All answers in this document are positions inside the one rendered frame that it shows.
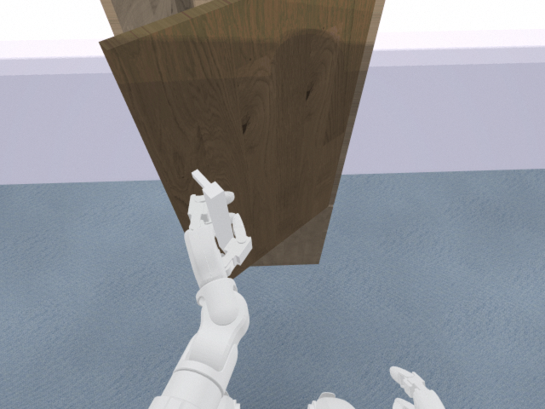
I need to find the cupboard door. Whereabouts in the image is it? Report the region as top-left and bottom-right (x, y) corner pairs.
(99, 0), (376, 279)

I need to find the handle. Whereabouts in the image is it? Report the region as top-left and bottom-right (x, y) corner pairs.
(192, 170), (234, 252)

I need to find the right robot shin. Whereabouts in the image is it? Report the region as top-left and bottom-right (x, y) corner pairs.
(319, 392), (336, 399)

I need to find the left robot hand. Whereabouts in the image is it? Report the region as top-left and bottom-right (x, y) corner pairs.
(184, 191), (252, 289)

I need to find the left robot forearm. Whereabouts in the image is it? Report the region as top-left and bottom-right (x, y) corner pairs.
(148, 278), (250, 409)

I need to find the right robot hand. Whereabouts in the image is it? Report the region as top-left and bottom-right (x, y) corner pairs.
(390, 366), (445, 409)

